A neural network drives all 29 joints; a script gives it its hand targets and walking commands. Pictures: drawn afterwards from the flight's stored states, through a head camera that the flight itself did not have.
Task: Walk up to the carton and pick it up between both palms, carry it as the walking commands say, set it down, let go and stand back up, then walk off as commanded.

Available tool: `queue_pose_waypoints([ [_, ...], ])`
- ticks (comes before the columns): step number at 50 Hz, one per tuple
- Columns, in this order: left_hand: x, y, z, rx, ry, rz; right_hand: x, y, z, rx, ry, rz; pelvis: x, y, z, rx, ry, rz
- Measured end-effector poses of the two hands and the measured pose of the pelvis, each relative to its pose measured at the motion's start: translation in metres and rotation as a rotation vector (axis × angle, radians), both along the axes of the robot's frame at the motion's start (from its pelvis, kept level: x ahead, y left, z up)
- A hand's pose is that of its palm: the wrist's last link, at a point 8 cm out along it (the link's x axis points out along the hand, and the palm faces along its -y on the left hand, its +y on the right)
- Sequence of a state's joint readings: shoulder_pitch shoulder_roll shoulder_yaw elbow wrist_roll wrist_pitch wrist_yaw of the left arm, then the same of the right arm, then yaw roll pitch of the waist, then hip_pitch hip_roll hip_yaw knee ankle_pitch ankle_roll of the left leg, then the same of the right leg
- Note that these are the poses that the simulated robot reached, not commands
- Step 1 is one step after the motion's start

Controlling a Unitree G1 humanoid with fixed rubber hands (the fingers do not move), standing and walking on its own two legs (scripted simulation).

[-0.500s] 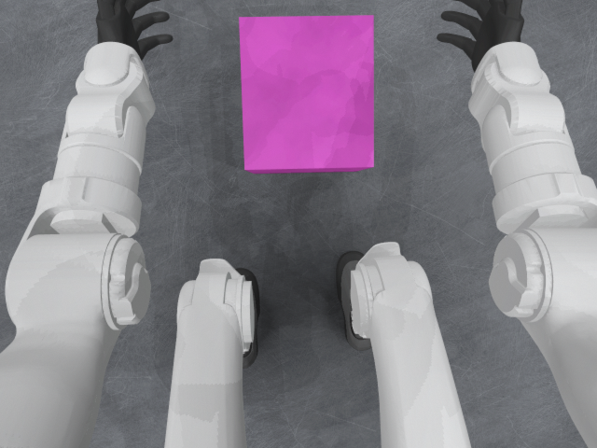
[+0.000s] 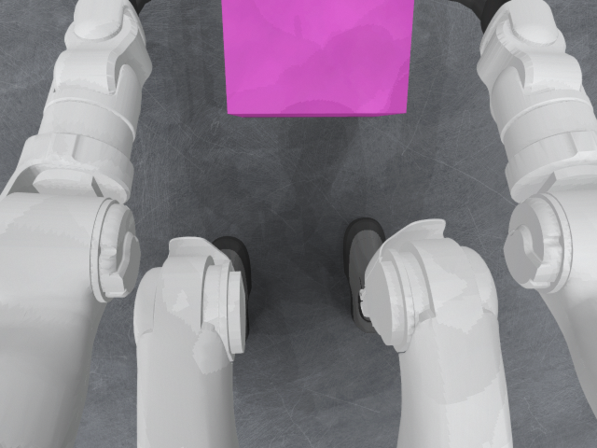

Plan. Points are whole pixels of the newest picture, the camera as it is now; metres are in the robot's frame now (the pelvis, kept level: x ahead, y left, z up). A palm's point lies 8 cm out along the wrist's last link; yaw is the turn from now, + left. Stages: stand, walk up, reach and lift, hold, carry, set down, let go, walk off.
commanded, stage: reach and lift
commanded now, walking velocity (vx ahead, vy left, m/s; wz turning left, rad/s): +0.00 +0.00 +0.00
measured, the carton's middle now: (312, 21) +0.55 -0.05 -0.30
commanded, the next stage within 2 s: none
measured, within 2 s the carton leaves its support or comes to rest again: leaves its support in 1.70 s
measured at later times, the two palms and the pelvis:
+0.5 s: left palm (131, 9) +0.55 +0.15 -0.21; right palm (486, 10) +0.52 -0.22 -0.21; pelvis +0.01 +0.00 -0.02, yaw +0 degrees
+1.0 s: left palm (169, 6) +0.55 +0.11 -0.21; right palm (461, 7) +0.53 -0.20 -0.21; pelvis +0.00 +0.00 -0.01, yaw -1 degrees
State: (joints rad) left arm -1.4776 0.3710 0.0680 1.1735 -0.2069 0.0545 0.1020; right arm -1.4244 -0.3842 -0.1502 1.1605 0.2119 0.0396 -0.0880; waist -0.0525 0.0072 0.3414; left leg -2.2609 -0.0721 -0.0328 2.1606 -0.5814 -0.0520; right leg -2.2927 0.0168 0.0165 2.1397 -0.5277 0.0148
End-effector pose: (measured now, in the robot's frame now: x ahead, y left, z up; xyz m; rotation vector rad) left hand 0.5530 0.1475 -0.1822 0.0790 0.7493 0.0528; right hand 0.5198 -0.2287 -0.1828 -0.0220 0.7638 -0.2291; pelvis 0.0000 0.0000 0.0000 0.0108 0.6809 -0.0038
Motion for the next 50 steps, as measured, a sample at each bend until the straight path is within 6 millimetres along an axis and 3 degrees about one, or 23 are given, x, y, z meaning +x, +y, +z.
queue_pose_waypoints([
  [9,-0.009,0.003,-0.026,0.015,0.045,-0.019,-0.001,0.007,-0.021,0.012,0.034,0.005,0.004,0.002,-0.011,-0.009,-0.056,0.003],
  [17,0.0,0.0,-0.026,0.007,0.024,-0.027,0.002,0.003,-0.025,0.007,0.025,0.01,0.008,0.003,-0.019,-0.013,-0.074,0.003],
  [28,-0.004,-0.003,-0.028,-0.002,0.032,-0.033,0.001,0.008,-0.025,0.015,0.024,0.019,0.006,0.004,-0.018,-0.012,-0.085,0.004],
  [41,-0.003,-0.027,-0.025,-0.029,0.023,-0.066,0.005,0.031,-0.026,0.036,0.02,0.058,0.002,0.004,-0.016,-0.011,-0.095,0.004],
  [50,-0.003,-0.041,-0.027,-0.041,0.015,-0.079,0.006,0.032,-0.026,0.022,0.02,0.06,0.001,0.003,-0.014,-0.011,-0.099,-0.001],
])
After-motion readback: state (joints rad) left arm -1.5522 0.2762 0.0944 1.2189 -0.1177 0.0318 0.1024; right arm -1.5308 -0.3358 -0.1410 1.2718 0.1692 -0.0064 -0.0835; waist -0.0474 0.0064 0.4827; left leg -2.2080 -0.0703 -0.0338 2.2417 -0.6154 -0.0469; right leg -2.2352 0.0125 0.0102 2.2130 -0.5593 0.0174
